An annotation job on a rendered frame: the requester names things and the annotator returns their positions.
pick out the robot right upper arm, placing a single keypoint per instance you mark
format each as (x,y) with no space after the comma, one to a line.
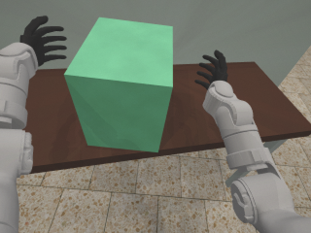
(264,201)

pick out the right robot hand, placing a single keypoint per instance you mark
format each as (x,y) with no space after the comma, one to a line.
(219,72)

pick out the robot right forearm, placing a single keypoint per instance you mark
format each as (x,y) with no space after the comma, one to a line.
(235,119)

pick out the robot left forearm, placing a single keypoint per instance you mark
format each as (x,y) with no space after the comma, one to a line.
(18,64)

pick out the left robot hand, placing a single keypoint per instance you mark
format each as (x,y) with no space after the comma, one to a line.
(34,39)

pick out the carton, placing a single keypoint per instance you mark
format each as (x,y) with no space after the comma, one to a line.
(121,81)

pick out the table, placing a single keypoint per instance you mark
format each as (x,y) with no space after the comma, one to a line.
(59,141)

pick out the robot left upper arm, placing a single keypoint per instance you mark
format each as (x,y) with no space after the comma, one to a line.
(16,159)

